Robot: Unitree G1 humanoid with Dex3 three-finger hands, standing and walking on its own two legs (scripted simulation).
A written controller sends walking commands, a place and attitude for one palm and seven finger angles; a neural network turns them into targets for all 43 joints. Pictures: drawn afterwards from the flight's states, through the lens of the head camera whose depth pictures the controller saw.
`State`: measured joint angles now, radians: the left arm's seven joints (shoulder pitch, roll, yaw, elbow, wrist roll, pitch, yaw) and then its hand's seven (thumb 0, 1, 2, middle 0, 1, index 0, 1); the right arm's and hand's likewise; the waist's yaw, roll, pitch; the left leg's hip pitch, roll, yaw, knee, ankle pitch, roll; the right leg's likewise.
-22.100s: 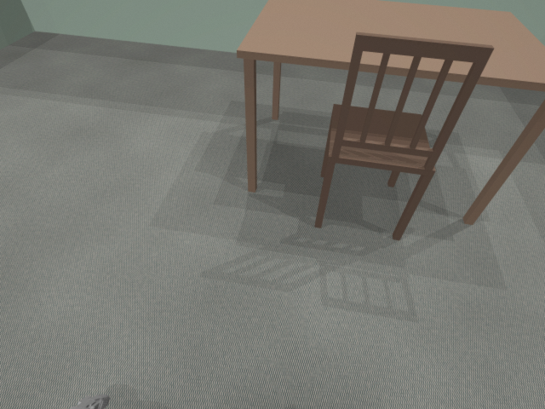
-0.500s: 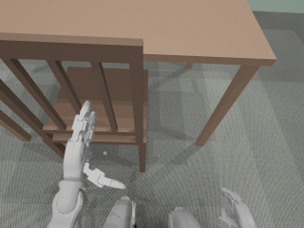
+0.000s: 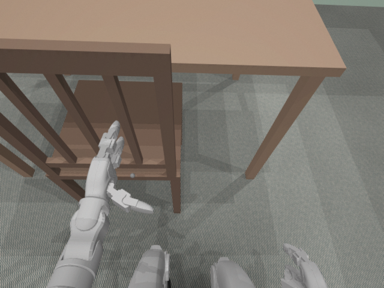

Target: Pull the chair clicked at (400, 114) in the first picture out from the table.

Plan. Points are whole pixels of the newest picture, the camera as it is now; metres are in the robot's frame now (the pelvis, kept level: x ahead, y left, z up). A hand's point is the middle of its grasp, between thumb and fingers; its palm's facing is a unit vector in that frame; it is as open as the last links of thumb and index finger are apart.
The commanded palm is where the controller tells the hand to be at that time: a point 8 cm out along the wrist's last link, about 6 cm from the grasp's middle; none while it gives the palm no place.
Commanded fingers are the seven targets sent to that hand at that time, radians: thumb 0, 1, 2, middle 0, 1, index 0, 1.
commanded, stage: push the fingers through the gap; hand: left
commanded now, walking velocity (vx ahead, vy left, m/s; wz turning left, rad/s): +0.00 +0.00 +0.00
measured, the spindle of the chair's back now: (85, 127) +0.44 +0.24 +0.03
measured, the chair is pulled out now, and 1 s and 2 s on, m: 0.00 0.00 0.00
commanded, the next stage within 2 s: hook a spindle and tug to test in 1.06 s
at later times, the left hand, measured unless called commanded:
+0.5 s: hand (131, 149) +0.39 +0.14 +0.03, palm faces +0.02 -1.00 -0.02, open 17.0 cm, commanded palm +0.37 +0.18 +0.02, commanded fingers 0.00 -0.50 0.30 -0.06 -0.08 -0.06 -0.08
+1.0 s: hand (133, 145) +0.41 +0.14 +0.02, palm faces +0.00 -1.00 -0.02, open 17.0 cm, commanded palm +0.38 +0.18 +0.02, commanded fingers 0.00 -0.50 0.30 -0.06 -0.08 -0.06 -0.08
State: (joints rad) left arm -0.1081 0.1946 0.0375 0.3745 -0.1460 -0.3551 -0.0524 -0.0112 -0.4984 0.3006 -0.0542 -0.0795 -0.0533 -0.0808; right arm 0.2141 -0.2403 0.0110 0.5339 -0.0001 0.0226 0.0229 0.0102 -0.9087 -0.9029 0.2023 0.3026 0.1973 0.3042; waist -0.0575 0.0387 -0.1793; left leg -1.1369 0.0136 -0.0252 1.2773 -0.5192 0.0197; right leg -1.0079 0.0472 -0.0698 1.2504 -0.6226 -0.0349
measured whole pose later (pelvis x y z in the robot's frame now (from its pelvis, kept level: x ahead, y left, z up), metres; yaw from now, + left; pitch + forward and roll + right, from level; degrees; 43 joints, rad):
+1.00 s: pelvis -0.01 +0.01 +0.00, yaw -1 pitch +24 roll -3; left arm -0.42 0.21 0.14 0.71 -0.13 -0.44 -0.02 -0.01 -0.50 0.30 -0.06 -0.08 -0.06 -0.08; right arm 0.27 -0.23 0.01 0.59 -0.01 0.07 0.04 0.01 -0.91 -0.90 0.20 0.30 0.20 0.30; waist -0.10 0.04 -0.19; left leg -1.18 0.02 0.00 1.27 -0.50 0.04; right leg -1.06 0.05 -0.05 1.24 -0.60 -0.02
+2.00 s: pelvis +0.00 +0.01 +0.00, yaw -1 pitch +24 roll -3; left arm -0.43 0.20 0.13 0.71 -0.11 -0.48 0.00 0.00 0.53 0.74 -0.49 -1.43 -0.48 -1.43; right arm 0.24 -0.23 0.00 0.60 -0.02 0.07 0.04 0.01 -0.91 -0.90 0.20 0.30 0.20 0.30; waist -0.10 0.04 -0.18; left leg -1.18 0.02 -0.01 1.27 -0.51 0.03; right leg -1.06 0.05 -0.05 1.25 -0.61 -0.02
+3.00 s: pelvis +0.03 +0.01 +0.08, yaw -1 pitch +13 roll -1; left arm -0.21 0.15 -0.01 0.68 -0.09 -0.17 0.10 0.03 0.76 0.80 -0.34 -1.18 -0.47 -1.45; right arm 0.26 -0.21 0.05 0.52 0.06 0.18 -0.08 0.01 -0.91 -0.90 0.20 0.30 0.20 0.30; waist -0.06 0.03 -0.09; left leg -0.66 0.00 0.03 0.81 -0.37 0.04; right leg -0.55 0.04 0.00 0.77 -0.44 0.00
